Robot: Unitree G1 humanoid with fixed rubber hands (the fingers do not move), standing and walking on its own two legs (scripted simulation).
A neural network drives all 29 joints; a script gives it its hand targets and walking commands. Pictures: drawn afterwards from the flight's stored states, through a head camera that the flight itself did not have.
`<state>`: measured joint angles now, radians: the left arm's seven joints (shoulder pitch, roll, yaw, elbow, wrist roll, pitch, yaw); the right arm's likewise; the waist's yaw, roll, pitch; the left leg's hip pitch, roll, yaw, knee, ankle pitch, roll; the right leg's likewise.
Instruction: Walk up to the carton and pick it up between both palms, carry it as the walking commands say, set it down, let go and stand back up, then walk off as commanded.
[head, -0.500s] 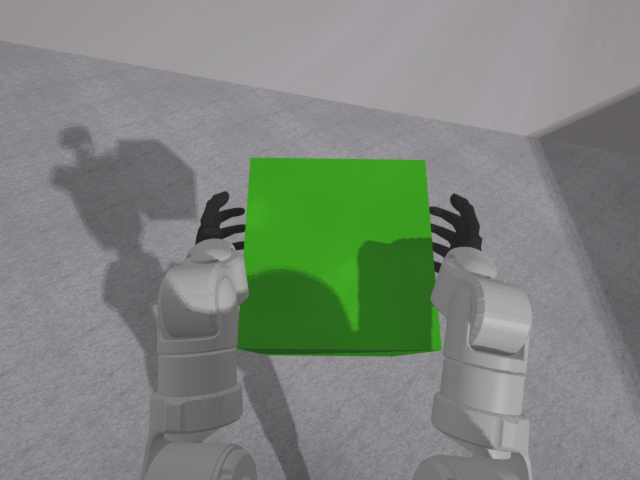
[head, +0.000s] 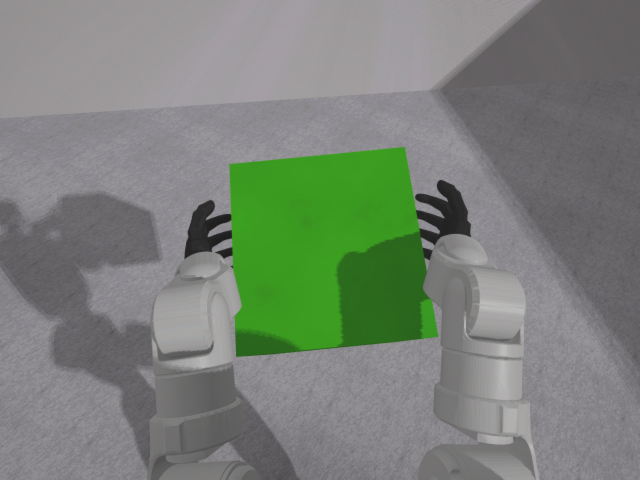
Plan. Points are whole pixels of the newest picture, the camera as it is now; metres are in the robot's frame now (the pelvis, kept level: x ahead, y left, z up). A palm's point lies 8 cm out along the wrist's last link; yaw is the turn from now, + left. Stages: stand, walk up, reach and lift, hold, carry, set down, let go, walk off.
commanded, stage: carry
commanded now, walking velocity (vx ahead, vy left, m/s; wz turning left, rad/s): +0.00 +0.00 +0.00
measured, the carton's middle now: (326, 268) +0.39 -0.01 +0.04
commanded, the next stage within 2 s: none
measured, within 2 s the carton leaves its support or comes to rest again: neither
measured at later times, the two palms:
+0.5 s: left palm (180, 304) +0.29 +0.14 +0.13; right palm (447, 304) +0.28 -0.13 +0.13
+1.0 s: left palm (166, 292) +0.31 +0.17 +0.12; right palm (416, 278) +0.32 -0.11 +0.12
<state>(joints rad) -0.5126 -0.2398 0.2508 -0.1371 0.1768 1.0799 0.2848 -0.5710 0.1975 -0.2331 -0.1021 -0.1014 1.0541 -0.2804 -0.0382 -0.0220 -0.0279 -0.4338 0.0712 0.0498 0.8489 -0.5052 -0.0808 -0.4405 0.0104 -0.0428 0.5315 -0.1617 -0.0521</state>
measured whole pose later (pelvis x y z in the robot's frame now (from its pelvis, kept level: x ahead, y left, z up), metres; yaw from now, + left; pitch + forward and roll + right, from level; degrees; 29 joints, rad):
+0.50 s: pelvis -0.04 +0.02 +0.00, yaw +0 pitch +1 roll +0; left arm -0.58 -0.21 0.22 0.08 0.19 1.17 0.30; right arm -0.53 0.18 -0.28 0.00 -0.16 1.13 -0.26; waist 0.00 0.01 -0.08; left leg -0.31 0.03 0.10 0.59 -0.29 0.02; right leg -0.41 -0.01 -0.05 0.46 -0.06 -0.02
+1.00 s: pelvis +0.00 +0.03 +0.00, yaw +1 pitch +2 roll -1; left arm -0.50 -0.23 0.22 -0.02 0.18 1.14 0.30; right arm -0.47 0.21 -0.25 -0.05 -0.16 1.10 -0.25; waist 0.02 0.01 -0.09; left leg -0.30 0.03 0.08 0.60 -0.35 0.02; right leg -0.40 -0.01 -0.07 0.50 -0.14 -0.01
